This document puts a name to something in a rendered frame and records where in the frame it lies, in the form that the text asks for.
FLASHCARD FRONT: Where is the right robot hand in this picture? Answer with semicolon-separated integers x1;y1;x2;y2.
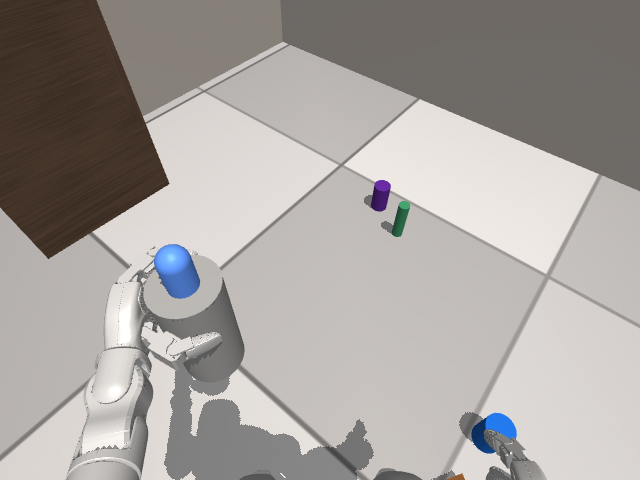
484;429;547;480

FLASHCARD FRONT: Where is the left robot arm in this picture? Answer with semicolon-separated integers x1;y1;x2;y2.
66;347;153;480

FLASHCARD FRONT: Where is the left robot hand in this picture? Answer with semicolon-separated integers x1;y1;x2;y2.
104;245;223;371

